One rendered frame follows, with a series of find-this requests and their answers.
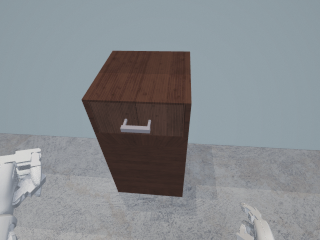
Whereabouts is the handle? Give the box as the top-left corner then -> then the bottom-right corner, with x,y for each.
120,119 -> 151,134

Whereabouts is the left robot hand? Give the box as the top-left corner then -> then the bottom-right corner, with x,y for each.
0,148 -> 46,215

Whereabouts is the right robot hand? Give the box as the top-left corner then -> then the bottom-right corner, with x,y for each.
236,202 -> 275,240

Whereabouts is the drawer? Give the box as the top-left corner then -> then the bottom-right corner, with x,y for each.
88,102 -> 185,137

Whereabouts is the robot left forearm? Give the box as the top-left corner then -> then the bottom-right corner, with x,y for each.
0,214 -> 18,240

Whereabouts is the cabinet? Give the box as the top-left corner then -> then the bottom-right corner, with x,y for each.
81,50 -> 192,197

